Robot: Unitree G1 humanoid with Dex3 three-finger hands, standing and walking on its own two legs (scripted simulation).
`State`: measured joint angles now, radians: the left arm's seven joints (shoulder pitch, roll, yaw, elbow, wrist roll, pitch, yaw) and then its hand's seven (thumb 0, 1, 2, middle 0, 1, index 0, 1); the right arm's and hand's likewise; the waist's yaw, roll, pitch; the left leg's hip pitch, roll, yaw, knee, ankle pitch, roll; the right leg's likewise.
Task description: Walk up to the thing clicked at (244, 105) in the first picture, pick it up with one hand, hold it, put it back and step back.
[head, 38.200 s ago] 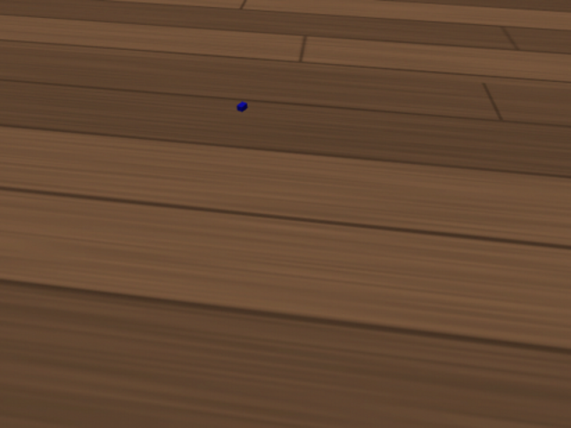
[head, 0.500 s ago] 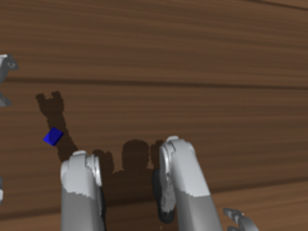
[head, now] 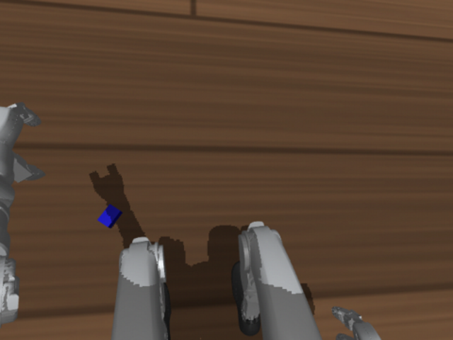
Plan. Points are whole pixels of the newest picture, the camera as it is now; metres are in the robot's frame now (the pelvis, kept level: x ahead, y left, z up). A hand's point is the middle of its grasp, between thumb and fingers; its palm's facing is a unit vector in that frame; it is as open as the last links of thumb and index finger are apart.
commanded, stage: home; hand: left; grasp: from above
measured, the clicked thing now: (110, 216) +0.41 +0.25 -0.48
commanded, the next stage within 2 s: go down in 0.02 s
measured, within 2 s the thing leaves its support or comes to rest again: neither
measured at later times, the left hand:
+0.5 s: hand out of the picture +0.44 +0.31 -0.01, palm faces -0.30 -0.55 -0.78, open 11.8 cm
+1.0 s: hand out of the picture +0.44 +0.31 -0.01, palm faces -0.23 -0.58 -0.78, open 12.1 cm
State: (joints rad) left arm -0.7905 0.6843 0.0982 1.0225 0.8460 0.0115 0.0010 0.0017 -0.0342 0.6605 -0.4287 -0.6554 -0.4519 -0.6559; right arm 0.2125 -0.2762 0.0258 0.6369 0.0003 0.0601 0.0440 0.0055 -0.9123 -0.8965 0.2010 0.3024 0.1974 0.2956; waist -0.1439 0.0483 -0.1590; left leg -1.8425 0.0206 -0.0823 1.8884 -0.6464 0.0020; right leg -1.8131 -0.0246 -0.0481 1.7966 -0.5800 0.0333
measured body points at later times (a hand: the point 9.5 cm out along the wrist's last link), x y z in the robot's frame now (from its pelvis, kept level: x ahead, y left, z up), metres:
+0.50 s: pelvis +0.02 +0.00 +0.08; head +0.19 +0.04 +0.50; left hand +0.45 +0.34 +0.04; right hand +0.10 -0.27 -0.03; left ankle +0.07 +0.12 -0.46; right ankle +0.10 -0.14 -0.46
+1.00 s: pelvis +0.03 +0.00 +0.10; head +0.21 +0.03 +0.51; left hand +0.45 +0.34 +0.04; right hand +0.10 -0.27 -0.02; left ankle +0.07 +0.12 -0.46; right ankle +0.10 -0.14 -0.46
